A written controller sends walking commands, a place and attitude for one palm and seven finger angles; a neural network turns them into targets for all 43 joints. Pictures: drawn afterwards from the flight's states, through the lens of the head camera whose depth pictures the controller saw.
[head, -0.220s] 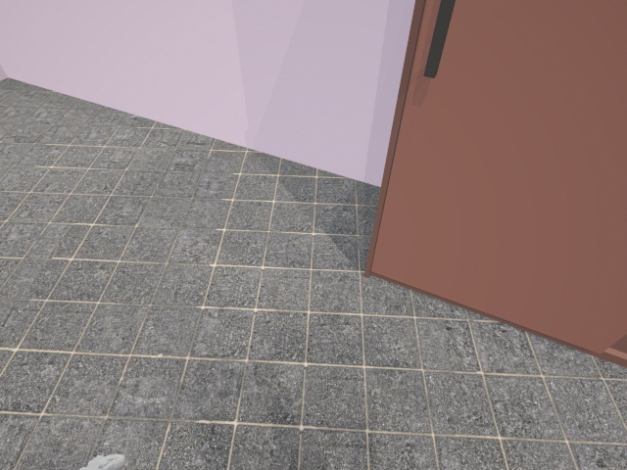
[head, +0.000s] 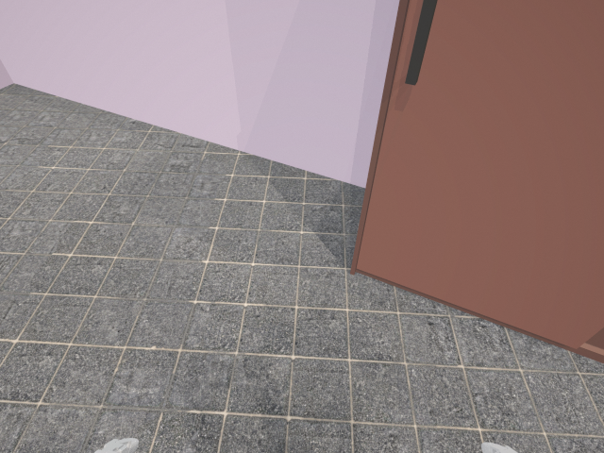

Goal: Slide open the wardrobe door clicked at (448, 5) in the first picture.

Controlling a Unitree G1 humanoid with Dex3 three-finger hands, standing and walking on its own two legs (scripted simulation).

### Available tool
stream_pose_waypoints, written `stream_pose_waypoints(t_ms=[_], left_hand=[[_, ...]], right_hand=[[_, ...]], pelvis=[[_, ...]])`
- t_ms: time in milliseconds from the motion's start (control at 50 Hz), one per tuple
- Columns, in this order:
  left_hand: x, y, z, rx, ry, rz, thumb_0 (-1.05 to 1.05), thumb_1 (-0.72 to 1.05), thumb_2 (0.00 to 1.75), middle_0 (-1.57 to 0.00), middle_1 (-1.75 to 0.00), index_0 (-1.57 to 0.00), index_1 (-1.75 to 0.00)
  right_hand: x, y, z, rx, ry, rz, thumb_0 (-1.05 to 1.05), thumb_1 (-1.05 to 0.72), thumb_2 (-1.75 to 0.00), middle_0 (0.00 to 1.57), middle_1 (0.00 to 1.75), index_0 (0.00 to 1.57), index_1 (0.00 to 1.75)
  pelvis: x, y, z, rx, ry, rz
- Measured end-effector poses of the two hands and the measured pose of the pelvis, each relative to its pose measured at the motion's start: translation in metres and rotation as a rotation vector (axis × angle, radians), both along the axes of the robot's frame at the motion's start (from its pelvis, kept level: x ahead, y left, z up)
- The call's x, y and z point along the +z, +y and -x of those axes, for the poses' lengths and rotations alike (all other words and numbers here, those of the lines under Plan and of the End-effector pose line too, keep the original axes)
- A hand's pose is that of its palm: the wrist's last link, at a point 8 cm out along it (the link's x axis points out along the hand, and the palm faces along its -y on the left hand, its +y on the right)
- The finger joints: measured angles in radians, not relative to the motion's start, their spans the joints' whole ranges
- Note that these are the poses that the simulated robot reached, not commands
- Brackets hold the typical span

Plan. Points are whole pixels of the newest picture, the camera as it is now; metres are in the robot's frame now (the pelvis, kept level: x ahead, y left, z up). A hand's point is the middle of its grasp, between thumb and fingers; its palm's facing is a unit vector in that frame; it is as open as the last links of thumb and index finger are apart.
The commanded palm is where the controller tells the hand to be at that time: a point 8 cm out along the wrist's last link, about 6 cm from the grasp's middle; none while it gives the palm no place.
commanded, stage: stand and wait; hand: left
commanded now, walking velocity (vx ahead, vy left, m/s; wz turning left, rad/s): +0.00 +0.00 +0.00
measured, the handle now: (431, 1) +0.92 -0.21 +0.26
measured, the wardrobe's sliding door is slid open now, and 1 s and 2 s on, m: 0.00 0.00 0.00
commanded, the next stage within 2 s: look at it before walking up in 0.60 s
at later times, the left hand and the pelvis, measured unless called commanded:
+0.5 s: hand out of the picture +0.05 +0.24 -0.15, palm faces -0.02 -0.94 -0.34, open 7.4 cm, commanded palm none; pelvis -0.02 -0.01 +0.00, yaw +0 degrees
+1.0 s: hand out of the picture +0.07 +0.23 -0.15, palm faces -0.02 -0.94 -0.33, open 7.4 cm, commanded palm none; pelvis -0.01 -0.02 +0.01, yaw +0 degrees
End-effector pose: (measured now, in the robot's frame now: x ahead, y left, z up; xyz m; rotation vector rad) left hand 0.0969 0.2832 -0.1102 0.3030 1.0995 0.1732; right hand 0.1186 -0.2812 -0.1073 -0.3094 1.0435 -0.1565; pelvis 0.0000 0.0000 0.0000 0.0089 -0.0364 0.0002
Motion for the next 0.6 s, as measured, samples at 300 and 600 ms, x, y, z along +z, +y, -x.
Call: stream_pose_waypoints(t_ms=[300, 600], left_hand=[[-0.004, -0.002, 0.043, 0.036, 0.096, -0.009, 0.01, 0.9, 0.9, -0.2, -0.3, -0.2, -0.3], [-0.002, -0.005, 0.051, 0.031, 0.115, -0.017, 0.01, 0.9, 0.9, -0.2, -0.3, -0.2, -0.3]], right_hand=[[-0.008, -0.02, 0.051, -0.041, 0.128, 0.014, 0.01, -0.9, -0.9, 0.21, 0.3, 0.2, 0.3], [-0.012, -0.027, 0.079, -0.065, 0.185, 0.01, 0.01, -0.9, -0.9, 0.21, 0.3, 0.2, 0.3]], pelvis=[[0.003, -0.01, 0.012, 0.003, -0.006, 0.001], [0.005, -0.015, 0.019, 0.0, -0.004, 0.001]])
